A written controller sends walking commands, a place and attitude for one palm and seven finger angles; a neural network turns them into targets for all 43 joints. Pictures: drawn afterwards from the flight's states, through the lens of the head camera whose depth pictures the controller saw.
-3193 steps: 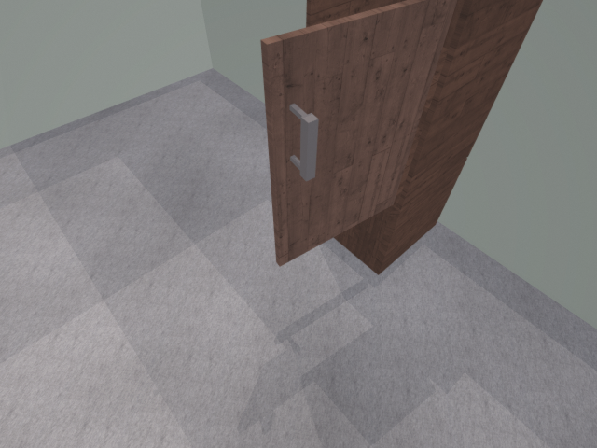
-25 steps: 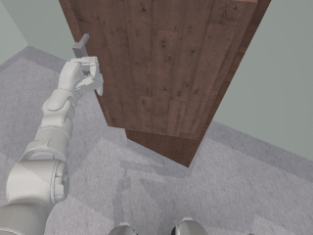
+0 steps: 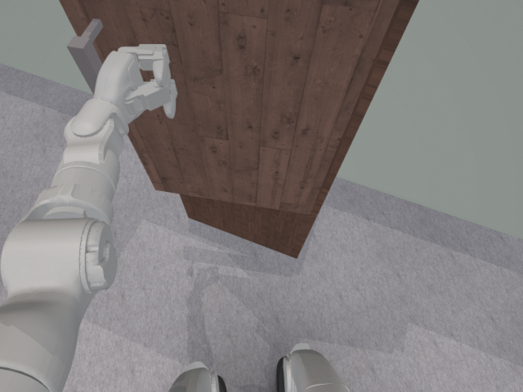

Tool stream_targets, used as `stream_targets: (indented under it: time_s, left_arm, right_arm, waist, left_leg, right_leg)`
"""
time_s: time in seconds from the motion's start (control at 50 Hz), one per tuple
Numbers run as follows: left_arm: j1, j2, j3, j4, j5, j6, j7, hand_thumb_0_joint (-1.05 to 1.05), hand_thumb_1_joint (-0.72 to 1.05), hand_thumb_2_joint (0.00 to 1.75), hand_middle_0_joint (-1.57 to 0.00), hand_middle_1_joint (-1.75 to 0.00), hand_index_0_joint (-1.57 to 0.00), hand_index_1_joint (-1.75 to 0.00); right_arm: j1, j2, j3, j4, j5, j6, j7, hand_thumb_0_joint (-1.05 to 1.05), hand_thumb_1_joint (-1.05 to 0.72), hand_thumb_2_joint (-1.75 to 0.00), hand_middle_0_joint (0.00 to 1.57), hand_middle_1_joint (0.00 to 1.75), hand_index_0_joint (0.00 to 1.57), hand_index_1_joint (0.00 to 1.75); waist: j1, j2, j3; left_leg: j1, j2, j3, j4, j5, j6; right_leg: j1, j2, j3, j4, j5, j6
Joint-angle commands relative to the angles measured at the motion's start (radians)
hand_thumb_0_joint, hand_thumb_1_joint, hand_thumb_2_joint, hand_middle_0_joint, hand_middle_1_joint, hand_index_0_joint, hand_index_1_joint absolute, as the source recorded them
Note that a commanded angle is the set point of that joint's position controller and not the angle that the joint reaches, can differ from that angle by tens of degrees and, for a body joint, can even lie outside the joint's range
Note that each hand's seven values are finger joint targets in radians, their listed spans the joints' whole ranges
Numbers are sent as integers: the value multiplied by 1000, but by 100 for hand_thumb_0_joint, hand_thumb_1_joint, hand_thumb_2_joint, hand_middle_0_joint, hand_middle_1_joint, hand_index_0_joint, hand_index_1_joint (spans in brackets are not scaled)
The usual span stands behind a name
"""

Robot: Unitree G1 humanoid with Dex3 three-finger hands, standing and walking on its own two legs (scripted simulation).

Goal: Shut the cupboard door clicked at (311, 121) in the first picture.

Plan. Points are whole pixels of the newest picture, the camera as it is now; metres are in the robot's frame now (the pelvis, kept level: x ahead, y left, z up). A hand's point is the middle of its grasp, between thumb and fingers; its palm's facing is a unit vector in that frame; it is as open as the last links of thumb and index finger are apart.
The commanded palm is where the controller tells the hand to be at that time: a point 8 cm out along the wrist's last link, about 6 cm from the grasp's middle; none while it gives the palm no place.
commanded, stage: push the door shut along its arc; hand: left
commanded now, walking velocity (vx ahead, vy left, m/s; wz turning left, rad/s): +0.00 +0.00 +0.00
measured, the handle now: (105, 73) +0.57 +0.17 +0.12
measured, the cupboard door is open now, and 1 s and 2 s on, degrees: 12 0 0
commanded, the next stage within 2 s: pull the fist back off the door in 0.58 s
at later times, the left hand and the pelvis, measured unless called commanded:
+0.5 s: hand (176, 79) +0.53 +0.06 +0.13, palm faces -0.41 -0.91 -0.01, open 3.2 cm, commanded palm +0.57 +0.09 +0.12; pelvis +0.00 -0.01 -0.01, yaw +1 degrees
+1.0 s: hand (203, 64) +0.58 +0.03 +0.12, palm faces +0.03 -1.00 -0.07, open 2.9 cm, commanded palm +0.55 +0.08 +0.12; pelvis +0.00 -0.01 -0.02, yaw -1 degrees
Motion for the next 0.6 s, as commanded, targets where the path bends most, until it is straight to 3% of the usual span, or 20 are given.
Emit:
stream_targets:
  time_s: [0.0,0.06,0.08,0.12,0.18,0.24,0.3,0.34,0.4,0.42,0.48,0.56,0.58]
  left_arm:
    - [-479,265,85,-224,4,-70,13,0,90,90,-130,-150,-130,-150]
    - [-438,278,99,-212,9,-59,1,0,90,90,-130,-150,-130,-150]
    - [-437,265,85,-195,11,-48,-5,0,90,90,-130,-150,-130,-150]
    - [-509,220,41,-215,4,-50,-16,0,90,90,-130,-150,-130,-150]
    - [-549,232,42,-198,-5,-36,-30,0,90,90,-130,-150,-130,-150]
    - [-616,204,10,-203,-15,-40,-51,0,90,90,-130,-150,-130,-150]
    - [-664,163,-29,-173,-21,-29,-62,0,90,90,-130,-150,-130,-150]
    - [-698,191,-16,-153,-19,-32,-65,0,90,90,-130,-150,-130,-150]
    - [-742,175,-35,-156,-15,-32,-72,0,90,90,-130,-150,-130,-150]
    - [-755,136,-52,-160,-25,-33,-75,0,90,90,-130,-150,-130,-150]
    - [-774,147,-54,-110,-16,-23,-76,0,90,90,-130,-150,-130,-150]
    - [-819,110,-82,-110,-10,-18,-71,0,90,90,-130,-150,-130,-150]
    - [-820,129,-72,-100,-4,-17,-69,0,90,90,-130,-150,-130,-150]
  right_arm:
    - [168,-169,-73,-72,-6,-3,-6,0,-90,-90,20,30,20,30]
    - [177,-173,-77,-88,-6,18,-5,0,-90,-90,20,30,20,30]
    - [175,-172,-79,-91,-4,25,-6,0,-90,-90,20,30,20,30]
    - [183,-168,-79,-87,-3,31,-13,0,-90,-90,20,30,20,30]
    - [187,-175,-81,-69,-4,33,-18,0,-90,-90,20,30,20,30]
    - [189,-171,-79,-50,-8,25,-25,0,-90,-90,20,30,20,30]
    - [189,-172,-77,-28,-10,15,-27,0,-90,-90,20,30,20,30]
    - [196,-178,-76,-11,-11,7,-33,0,-90,-90,20,30,20,30]
    - [195,-178,-77,1,-15,-7,-32,0,-90,-90,20,30,20,30]
    - [197,-175,-76,5,-16,-14,-32,0,-90,-90,20,30,20,30]
    - [193,-181,-74,20,-17,-21,-33,0,-90,-90,20,30,20,30]
    - [194,-182,-75,37,-18,-35,-34,0,-90,-90,20,30,20,30]
    - [197,-185,-76,38,-18,-37,-34,0,-90,-90,20,30,20,30]
  waist:
    - [-1,56,-544]
    - [2,17,-550]
    - [-8,-12,-521]
    - [-32,4,-503]
    - [-51,-13,-486]
    - [-63,46,-505]
    - [-92,31,-472]
    - [-99,44,-475]
    - [-107,77,-501]
    - [-114,96,-510]
    - [-127,68,-483]
    - [-147,91,-496]
    - [-147,93,-496]
  left_leg:
    - [331,-32,-129,-72,348,-4]
    - [301,-34,-114,-69,370,-1]
    - [276,-35,-106,-69,338,2]
    - [291,-37,-109,-71,326,6]
    - [274,-38,-103,-68,272,11]
    - [324,-38,-113,-61,291,9]
    - [309,-36,-117,-50,251,14]
    - [309,-34,-123,-43,253,15]
    - [316,-33,-130,-32,247,14]
    - [349,-35,-132,-27,269,19]
    - [299,-28,-136,-14,218,17]
    - [308,-22,-141,1,196,20]
    - [301,-20,-140,6,186,19]
  right_leg:
    - [204,66,63,-68,305,-11]
    - [243,70,66,-66,359,-7]
    - [242,71,67,-74,348,-3]
    - [213,74,64,-79,329,-5]
    - [206,75,73,-102,299,1]
    - [167,76,68,-99,290,-4]
    - [119,77,66,-106,245,-1]
    - [101,77,65,-101,233,-3]
    - [76,75,60,-89,212,-6]
    - [45,80,54,-85,213,-9]
    - [18,78,56,-81,166,-3]
    - [-39,78,49,-70,128,-2]
    - [-47,79,49,-68,118,-3]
